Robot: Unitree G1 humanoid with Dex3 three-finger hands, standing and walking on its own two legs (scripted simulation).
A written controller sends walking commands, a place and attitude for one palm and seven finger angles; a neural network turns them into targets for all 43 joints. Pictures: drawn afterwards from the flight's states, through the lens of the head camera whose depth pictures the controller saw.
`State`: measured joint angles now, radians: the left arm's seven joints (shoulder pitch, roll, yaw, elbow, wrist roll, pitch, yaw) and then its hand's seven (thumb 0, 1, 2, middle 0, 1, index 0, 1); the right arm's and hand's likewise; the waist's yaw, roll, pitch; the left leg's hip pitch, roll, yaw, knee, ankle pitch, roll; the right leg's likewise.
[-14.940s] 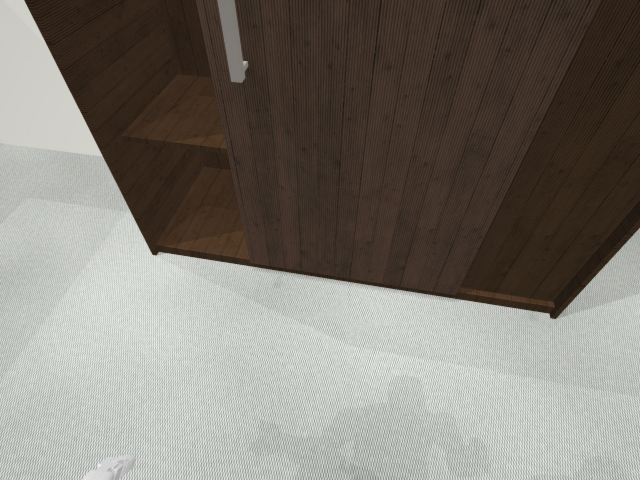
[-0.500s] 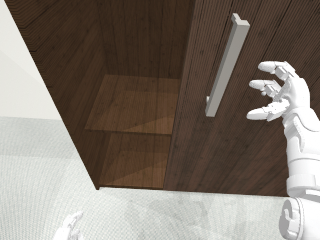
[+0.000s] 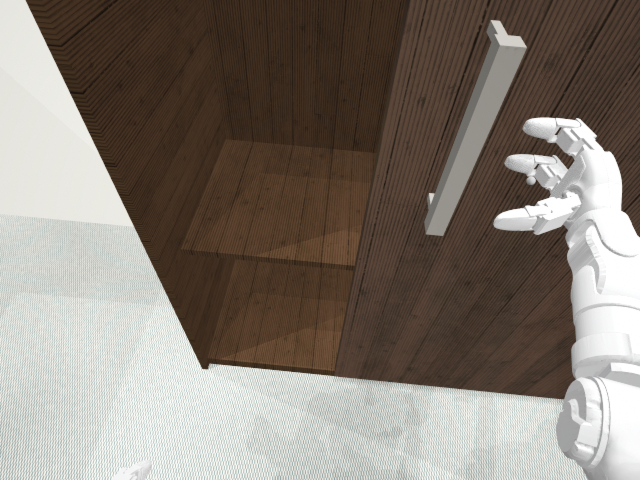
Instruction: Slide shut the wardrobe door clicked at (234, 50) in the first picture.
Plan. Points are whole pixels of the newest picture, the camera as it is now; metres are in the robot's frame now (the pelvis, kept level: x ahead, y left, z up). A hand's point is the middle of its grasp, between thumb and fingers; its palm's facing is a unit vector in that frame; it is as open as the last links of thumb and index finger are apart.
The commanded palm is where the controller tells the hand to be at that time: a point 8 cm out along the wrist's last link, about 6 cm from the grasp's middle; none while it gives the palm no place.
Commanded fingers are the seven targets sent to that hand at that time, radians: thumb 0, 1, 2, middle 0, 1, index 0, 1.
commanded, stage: move the hooked fingers beside the handle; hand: right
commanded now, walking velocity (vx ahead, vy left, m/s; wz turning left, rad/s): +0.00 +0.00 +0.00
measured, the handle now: (460, 143) +0.49 -0.11 +0.19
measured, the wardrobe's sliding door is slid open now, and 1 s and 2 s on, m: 0.41 0.41 0.40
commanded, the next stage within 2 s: feel for the door with the fingertips in 0.52 s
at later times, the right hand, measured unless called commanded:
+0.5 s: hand (524, 180) +0.44 -0.18 +0.18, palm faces +0.02 +1.00 -0.02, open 13.9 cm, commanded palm +0.42 -0.22 +0.18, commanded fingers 0.00 0.50 -0.30 0.30 1.20 0.30 1.20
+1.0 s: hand (490, 174) +0.44 -0.14 +0.18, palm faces -0.02 +1.00 +0.00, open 13.9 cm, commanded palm +0.42 -0.19 +0.18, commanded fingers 0.00 0.50 -0.30 0.30 1.20 0.30 1.20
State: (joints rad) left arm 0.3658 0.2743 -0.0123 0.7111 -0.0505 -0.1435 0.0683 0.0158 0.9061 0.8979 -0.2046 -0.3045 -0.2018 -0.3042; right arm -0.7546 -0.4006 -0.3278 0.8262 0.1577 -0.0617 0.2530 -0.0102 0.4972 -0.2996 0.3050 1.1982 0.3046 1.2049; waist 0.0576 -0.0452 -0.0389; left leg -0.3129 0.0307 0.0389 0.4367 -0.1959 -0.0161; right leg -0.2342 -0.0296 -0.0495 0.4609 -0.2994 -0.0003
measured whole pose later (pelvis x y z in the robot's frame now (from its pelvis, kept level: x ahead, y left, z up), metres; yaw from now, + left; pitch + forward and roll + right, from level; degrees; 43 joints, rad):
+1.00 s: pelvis +0.00 +0.00 +0.00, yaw +0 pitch +4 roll +0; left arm 0.33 0.26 -0.02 0.71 -0.05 -0.15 0.06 0.02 0.91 0.90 -0.20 -0.30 -0.20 -0.30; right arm -0.78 -0.29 -0.27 0.81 0.15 -0.07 0.16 -0.01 0.50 -0.30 0.31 1.20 0.31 1.21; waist 0.06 -0.05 -0.04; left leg -0.32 0.03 0.04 0.46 -0.20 -0.01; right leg -0.24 -0.03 -0.05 0.47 -0.30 0.00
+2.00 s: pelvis -0.01 +0.00 +0.00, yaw +0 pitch +4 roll +0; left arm 0.33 0.25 -0.02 0.71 -0.05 -0.15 0.05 0.02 0.91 0.90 -0.20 -0.30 -0.20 -0.30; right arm -0.79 -0.26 -0.24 0.81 0.14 -0.08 0.11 -0.01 0.50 -0.30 0.31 1.20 0.31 1.21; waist 0.05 -0.05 -0.04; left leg -0.33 0.03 0.04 0.47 -0.20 -0.01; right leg -0.25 -0.03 -0.05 0.49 -0.30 0.00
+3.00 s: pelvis -0.01 +0.01 +0.00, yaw +0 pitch +3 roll +0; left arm 0.31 0.24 -0.01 0.71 -0.04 -0.13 0.04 0.02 0.91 0.90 -0.20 -0.30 -0.20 -0.30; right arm -0.81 -0.18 -0.18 0.78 0.11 -0.04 0.01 -0.01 0.50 -0.30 0.31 1.20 0.31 1.21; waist 0.05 -0.05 -0.04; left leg -0.33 0.03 0.03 0.47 -0.20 -0.01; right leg -0.24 -0.03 -0.05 0.47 -0.29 0.01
